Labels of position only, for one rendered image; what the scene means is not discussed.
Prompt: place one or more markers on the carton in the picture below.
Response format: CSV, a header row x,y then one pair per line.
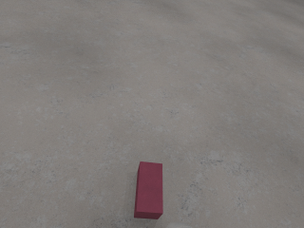
x,y
149,191

